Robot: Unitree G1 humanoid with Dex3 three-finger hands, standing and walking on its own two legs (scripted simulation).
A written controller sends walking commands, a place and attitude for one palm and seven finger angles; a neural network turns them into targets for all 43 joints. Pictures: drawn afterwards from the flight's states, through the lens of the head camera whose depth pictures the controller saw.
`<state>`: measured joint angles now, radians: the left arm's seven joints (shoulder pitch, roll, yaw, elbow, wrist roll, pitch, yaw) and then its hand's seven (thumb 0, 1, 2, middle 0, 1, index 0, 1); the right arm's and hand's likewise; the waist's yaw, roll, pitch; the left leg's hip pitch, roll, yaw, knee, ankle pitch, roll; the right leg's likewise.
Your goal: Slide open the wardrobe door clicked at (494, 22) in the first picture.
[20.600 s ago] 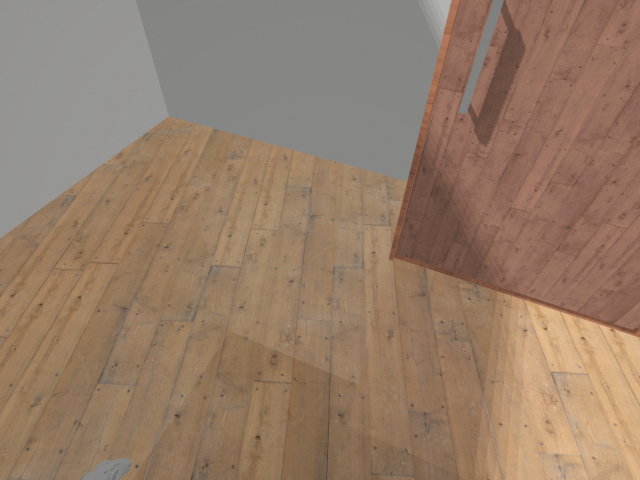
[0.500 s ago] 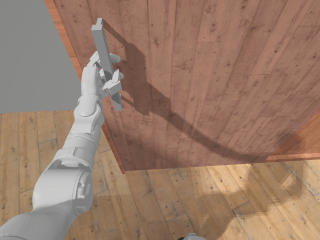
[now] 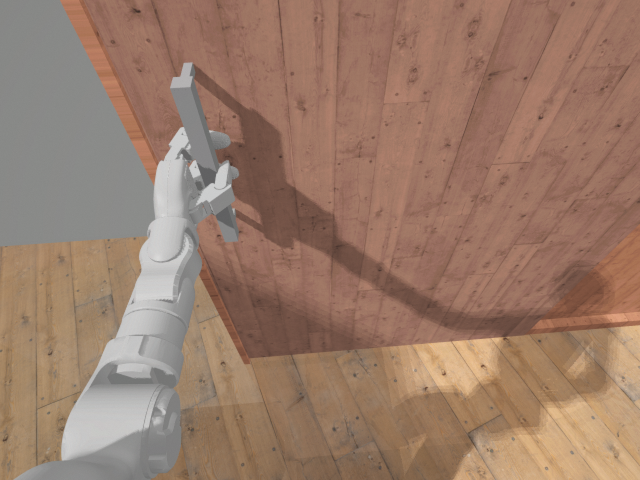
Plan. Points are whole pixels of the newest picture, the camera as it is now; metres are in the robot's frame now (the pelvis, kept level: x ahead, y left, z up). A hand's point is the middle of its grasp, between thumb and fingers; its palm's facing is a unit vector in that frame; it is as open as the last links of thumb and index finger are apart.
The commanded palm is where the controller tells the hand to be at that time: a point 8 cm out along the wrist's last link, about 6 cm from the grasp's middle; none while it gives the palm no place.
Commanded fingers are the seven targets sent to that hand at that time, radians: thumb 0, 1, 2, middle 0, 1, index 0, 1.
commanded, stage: grip the handle and tug to test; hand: left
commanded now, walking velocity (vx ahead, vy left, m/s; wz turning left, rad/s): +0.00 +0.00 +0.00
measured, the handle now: (213, 165) +0.50 +0.15 +0.11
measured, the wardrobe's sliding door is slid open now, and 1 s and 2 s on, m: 0.00 0.02 0.11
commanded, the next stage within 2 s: tug the door sideways, standing still in 0.02 s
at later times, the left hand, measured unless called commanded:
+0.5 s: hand (226, 186) +0.45 +0.12 +0.12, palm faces +0.09 -1.00 +0.00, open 5.7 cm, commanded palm +0.42 +0.13 +0.11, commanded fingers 0.00 0.90 0.90 -0.45 -1.40 -0.45 -1.40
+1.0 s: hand (247, 186) +0.45 +0.09 +0.12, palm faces +0.10 -0.99 -0.03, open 5.8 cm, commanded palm +0.43 +0.09 +0.11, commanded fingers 0.00 0.90 0.90 -0.45 -1.40 -0.45 -1.40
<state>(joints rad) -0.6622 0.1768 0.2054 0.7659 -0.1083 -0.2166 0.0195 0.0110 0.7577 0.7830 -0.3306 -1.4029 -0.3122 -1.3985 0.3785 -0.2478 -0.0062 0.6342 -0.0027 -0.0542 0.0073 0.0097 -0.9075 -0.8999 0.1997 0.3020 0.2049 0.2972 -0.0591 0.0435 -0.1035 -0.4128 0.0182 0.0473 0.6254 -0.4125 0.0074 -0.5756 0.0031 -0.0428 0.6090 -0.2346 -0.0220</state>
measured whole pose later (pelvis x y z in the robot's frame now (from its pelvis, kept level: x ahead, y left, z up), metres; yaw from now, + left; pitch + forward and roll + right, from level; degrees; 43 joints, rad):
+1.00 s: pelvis -0.02 +0.01 -0.01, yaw +4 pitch +12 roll -1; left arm -0.88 0.10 0.02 1.00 -0.13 -0.27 0.19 0.00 0.77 0.82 -0.32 -1.40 -0.27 -1.40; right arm 0.41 -0.24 -0.02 0.76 -0.04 -0.14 0.04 0.01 -0.91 -0.90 0.20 0.30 0.20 0.30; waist -0.05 0.05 -0.08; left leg -0.49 -0.02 -0.02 0.71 -0.42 0.01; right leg -0.61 -0.04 -0.10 0.66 -0.25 -0.01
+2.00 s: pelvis +0.07 -0.20 +0.00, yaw +12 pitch -1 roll +1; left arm -0.65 0.16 -0.01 0.49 -0.10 -0.08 0.14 0.00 0.74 0.87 -0.39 -1.36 -0.19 -1.40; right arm 0.12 -0.24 -0.02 0.67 0.04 -0.08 -0.10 0.01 -0.91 -0.90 0.20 0.30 0.21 0.30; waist 0.06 0.08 0.23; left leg -0.29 0.14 0.08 0.64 -0.13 -0.02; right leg -0.36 -0.03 -0.13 0.79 -0.28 -0.02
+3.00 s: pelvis +0.12 -0.56 +0.02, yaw +6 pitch +1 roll +4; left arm -0.35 0.10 0.04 0.20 -0.07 -0.10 0.21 -0.01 0.77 0.85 -0.37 -1.35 -0.15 -1.40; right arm 0.04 -0.24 -0.02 0.61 0.03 -0.09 -0.08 0.01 -0.91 -0.90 0.20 0.30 0.20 0.30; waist 0.07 0.06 0.21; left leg -0.38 0.05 0.06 0.88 -0.59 -0.04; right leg -0.37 -0.07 -0.03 0.54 -0.18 -0.03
